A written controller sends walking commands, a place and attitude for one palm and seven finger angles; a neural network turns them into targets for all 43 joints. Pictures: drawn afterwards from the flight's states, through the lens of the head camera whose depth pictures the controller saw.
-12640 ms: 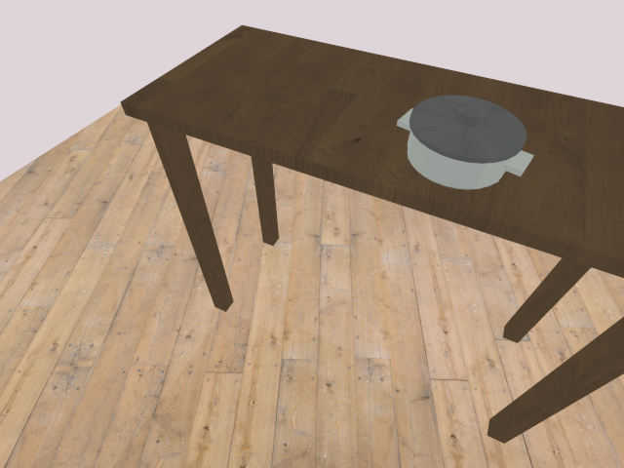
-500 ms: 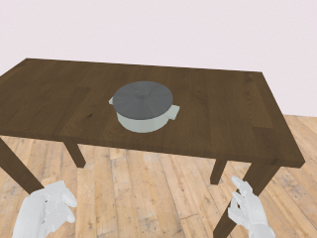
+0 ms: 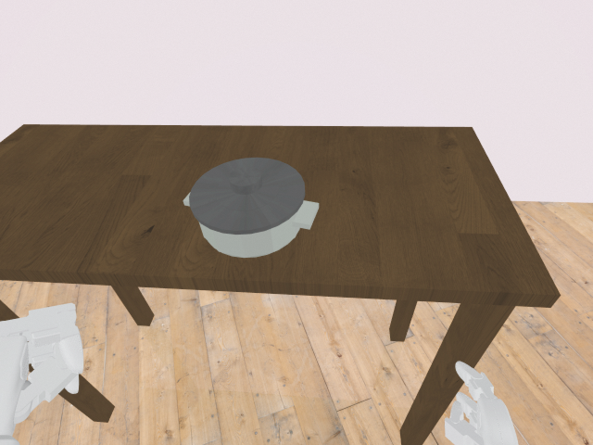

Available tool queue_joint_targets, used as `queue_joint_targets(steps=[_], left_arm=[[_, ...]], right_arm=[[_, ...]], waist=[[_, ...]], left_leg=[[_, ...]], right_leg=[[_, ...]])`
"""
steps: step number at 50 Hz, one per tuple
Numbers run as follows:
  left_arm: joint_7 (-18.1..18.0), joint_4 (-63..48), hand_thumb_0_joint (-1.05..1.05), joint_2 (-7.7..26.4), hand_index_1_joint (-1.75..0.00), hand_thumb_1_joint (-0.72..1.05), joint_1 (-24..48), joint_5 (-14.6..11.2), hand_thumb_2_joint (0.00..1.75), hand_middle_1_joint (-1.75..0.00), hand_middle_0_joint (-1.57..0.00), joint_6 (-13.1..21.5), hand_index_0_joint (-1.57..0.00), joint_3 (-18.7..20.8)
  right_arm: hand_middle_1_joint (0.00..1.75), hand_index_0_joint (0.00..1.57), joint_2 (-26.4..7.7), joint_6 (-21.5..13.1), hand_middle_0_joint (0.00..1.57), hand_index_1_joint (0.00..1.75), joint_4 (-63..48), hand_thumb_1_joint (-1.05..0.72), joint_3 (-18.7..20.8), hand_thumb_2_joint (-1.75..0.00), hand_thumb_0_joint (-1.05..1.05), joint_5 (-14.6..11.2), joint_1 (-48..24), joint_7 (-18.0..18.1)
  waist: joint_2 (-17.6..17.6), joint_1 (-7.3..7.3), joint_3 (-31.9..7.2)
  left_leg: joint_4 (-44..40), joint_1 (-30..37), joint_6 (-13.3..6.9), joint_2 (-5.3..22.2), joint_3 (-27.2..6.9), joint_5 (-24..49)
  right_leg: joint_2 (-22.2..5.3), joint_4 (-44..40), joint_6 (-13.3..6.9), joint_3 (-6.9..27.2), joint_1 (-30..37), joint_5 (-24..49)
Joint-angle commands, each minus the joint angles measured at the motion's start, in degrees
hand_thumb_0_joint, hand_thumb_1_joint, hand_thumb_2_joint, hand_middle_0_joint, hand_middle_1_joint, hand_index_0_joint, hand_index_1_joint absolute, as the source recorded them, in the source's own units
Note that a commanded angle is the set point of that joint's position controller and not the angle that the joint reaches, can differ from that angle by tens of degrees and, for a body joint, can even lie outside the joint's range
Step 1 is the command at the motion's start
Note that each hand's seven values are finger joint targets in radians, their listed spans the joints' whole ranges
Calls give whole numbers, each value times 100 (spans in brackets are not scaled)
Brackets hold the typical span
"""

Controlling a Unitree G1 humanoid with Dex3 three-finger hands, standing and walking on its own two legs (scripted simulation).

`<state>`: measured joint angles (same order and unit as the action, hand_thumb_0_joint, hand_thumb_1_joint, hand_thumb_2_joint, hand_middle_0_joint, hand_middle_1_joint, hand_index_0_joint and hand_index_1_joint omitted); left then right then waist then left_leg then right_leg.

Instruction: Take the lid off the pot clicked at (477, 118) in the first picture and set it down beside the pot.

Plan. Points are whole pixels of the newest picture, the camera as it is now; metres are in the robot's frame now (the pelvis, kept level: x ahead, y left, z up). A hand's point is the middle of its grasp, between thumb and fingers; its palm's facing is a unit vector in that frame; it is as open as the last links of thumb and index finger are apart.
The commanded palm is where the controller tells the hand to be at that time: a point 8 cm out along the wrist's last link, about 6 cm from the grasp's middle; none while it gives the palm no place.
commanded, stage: raise the hand higher, near the body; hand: left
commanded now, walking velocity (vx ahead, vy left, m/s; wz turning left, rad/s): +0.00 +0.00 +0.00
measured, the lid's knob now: (245, 180) +0.45 +0.13 +0.15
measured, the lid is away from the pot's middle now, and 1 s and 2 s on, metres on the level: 0.00 0.00 0.00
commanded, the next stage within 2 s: reach forward and open the fingers in 0.40 s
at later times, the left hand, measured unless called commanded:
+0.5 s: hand (43, 299) +0.18 +0.25 +0.21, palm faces +0.43 -0.80 -0.41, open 3.1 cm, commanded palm +0.12 +0.29 +0.23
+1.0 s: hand (37, 290) +0.20 +0.29 +0.19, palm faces +0.06 -0.03 -1.00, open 3.7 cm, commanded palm +0.17 +0.29 +0.25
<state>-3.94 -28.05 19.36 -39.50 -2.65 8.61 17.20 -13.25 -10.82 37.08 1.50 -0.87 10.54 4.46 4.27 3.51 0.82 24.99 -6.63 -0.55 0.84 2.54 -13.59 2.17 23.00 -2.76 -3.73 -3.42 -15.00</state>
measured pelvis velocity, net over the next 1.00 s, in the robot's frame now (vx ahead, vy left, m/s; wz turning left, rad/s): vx -0.03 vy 0.03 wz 0.03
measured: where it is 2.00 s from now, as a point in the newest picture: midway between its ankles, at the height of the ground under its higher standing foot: outside the picture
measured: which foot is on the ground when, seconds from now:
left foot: down 0.00-1.00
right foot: down 0.00-1.00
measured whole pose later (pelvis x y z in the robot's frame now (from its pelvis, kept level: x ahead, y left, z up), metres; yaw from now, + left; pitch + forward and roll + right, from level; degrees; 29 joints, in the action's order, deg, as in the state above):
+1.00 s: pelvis -0.03 +0.03 +0.00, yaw +2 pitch -2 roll +0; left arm 13.7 -24.8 41.0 -8.6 38.3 -8.1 8.6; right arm -16.8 4.1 31.2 -2.6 -3.3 4.6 0.4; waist 8.1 5.6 -1.1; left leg 27.7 -14.4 -3.4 -2.3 2.1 -11.7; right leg -1.2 27.7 -0.2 -4.5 -11.4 -14.5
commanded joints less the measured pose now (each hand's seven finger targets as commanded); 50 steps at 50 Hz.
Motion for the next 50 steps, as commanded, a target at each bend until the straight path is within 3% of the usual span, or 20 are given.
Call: queue_joint_targets(steps=[1,4,5,11,20,24,25,26,27,28,29,30,33,34,35,39,45,47,48,50], left_arm=[[-143,-1574,0,924,-150,90,351,-53,90,-150,-130,422,-130,645],[-145,-1576,0,957,-150,90,357,-71,90,-150,-130,408,-130,778],[-137,-1406,0,927,-150,90,372,-89,90,-150,-130,376,-130,793],[-93,-1796,0,945,-150,90,1003,-112,90,-150,-130,405,-130,747],[-97,-1630,0,976,-150,90,1476,-180,90,-150,-130,365,-130,933],[-124,-2109,0,1141,-150,90,1862,-179,90,-150,-130,455,-130,1033],[-146,-1991,0,1147,-150,90,1841,-188,90,-150,-130,454,-130,1074],[-310,-2159,0,2372,-146,87,1887,1937,92,-146,-129,-207,-129,831],[-375,-2527,0,1806,-143,85,2073,1909,94,-143,-129,-529,-129,700],[-403,-2529,0,1850,-139,82,2156,1892,96,-139,-128,-677,-128,696],[-397,-2280,0,1963,-136,80,2070,2390,98,-136,-128,-837,-128,669],[-368,-2058,0,2089,-132,78,1616,2682,100,-132,-127,-1032,-127,763],[-152,-1960,0,2680,-122,70,1754,3243,107,-122,-126,-1425,-126,852],[-47,-1980,0,2782,-118,67,2347,3494,109,-118,-125,-1472,-125,685],[23,-1646,0,2953,-115,65,2407,3664,111,-115,-125,-1522,-125,761],[556,-1343,0,3413,-100,52,3010,4043,119,-100,-122,-1625,-122,621],[1361,-720,0,3418,-79,31,3991,4079,132,-79,-116,-1609,-116,115],[1569,-399,0,3637,-72,23,4361,4170,136,-72,-114,-1622,-114,126],[1649,-387,0,3838,-68,20,4328,4199,138,-68,-113,-1673,-113,333],[1850,-208,0,3935,-61,12,5095,4307,142,-61,-111,-1587,-111,164]], right_arm=[[30,20,-426,-391,20,30,-1121,-90,73,-90,0,-7,-952,4],[30,20,-400,-360,20,30,-1111,-90,56,-90,0,5,-942,-40],[30,20,-370,-318,20,30,-1099,-90,49,-90,0,3,-966,-35],[30,20,-419,-256,20,30,-1187,-90,-26,-90,0,18,-932,-91],[30,20,-402,-136,20,30,-1126,-90,-91,-90,0,45,-963,-128],[30,20,-432,-187,20,30,-1133,-90,-105,-90,0,50,-994,-153],[30,20,-422,-187,20,30,-1095,-90,-104,-90,0,57,-958,-145],[30,20,-835,230,20,30,-1301,-90,-171,-90,0,234,-1042,-230],[30,20,-616,443,20,30,-1590,-90,-144,-90,0,180,-1176,-304],[30,20,-612,508,20,30,-1662,-90,-151,-90,0,109,-1304,-345],[30,20,-608,641,20,30,-1611,-90,-123,-90,0,129,-1183,-385],[30,20,-669,817,20,30,-1679,-90,-94,-90,0,115,-1203,-420],[30,20,-759,1233,20,30,-1924,-90,-139,-90,0,-45,-1551,-479],[30,20,-793,1323,20,30,-1929,-90,-166,-90,0,-27,-1539,-467],[30,20,-815,1360,20,30,-1891,-90,-132,-90,0,-49,-1498,-450],[30,20,-860,1369,20,30,-1826,-90,-137,-90,0,-172,-1557,-466],[30,20,-855,1211,20,30,-1624,-90,-148,-90,0,-273,-1516,-415],[30,20,-890,1195,20,30,-1542,-90,-182,-90,0,-264,-1498,-364],[30,20,-885,1165,20,30,-1638,-90,-194,-90,0,-293,-1639,-373],[30,20,-841,1160,20,30,-1498,-90,-224,-90,0,-255,-1546,-328]], waist=[[-119,87,-174],[-185,108,-298],[-386,115,-116],[-6,74,-191],[-294,79,-175],[114,83,-477],[14,92,-446],[504,231,-603],[625,193,-538],[552,167,-425],[462,209,-389],[346,293,-451],[-179,279,-665],[-205,230,-819],[-337,237,-908],[-43,256,-1380],[-83,105,-1031],[-150,105,-811],[-182,131,-893],[32,119,-1011]], left_leg=[[-165,519,-178,22,-128,1217],[-163,516,-152,35,-154,1336],[-190,452,-155,48,-163,1292],[-197,526,-139,48,-196,1287],[-256,460,-124,90,-276,1220],[-196,569,-103,83,-267,1293],[-219,569,-95,105,-297,1306],[-105,-200,-24,5,-133,1497],[-128,-324,22,-5,-84,1615],[-79,-458,18,-4,-65,1562],[-126,-519,23,14,-77,1365],[-107,-514,5,28,-87,1312],[42,-591,-42,-30,-66,1128],[41,-685,-71,-58,-80,1012],[66,-628,-87,-24,-137,945],[94,-423,-107,-50,-277,1019],[-113,-265,-141,-91,-433,1043],[-253,-335,-151,-105,-468,863],[-191,-247,-159,-129,-477,987],[-295,-235,-159,-145,-451,964]], right_leg=[[-332,-553,271,235,-638,1210],[-310,-458,243,203,-533,1367],[-294,-472,250,185,-590,1330],[-301,-427,222,190,-581,1291],[-288,-399,186,142,-554,1146],[-317,-356,158,184,-484,1200],[-308,-336,156,155,-483,1165],[-299,63,198,110,-648,1201],[-312,154,126,-65,-663,1138],[-285,187,110,-46,-682,1106],[-257,239,91,-84,-807,804],[-224,254,86,-87,-786,728],[-178,251,114,84,-712,766],[-227,278,139,72,-798,611],[-230,293,156,90,-833,495],[-290,263,213,141,-809,578],[-257,21,268,85,-939,628],[-234,-96,264,76,-966,456],[-154,-103,210,144,-832,630],[-229,-111,228,103,-784,473]])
